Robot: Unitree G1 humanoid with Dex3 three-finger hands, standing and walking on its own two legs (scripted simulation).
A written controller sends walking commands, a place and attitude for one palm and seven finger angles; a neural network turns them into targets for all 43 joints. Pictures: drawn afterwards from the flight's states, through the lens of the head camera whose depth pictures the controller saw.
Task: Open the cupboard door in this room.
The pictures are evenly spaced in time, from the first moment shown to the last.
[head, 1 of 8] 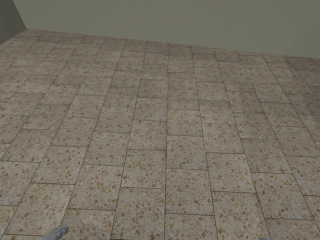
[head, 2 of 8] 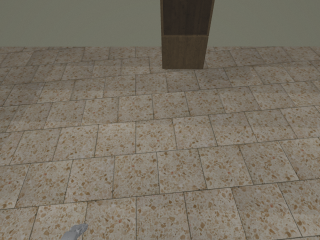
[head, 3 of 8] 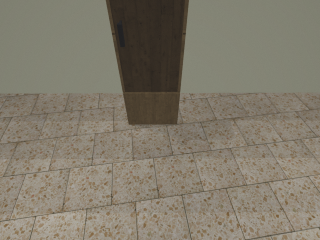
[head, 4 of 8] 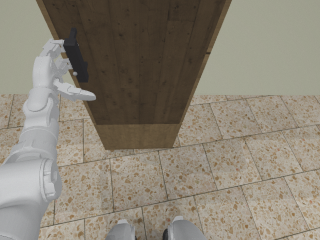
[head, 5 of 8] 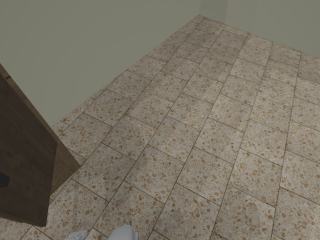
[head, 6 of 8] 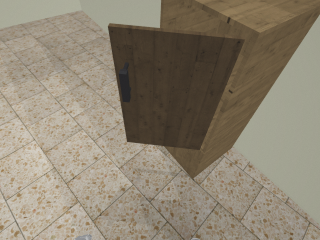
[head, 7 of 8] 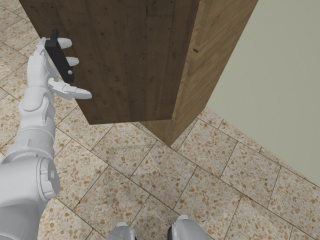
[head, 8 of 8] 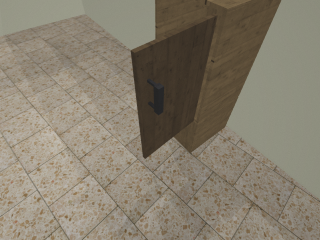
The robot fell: no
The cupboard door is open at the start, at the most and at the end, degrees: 0 95 94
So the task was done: yes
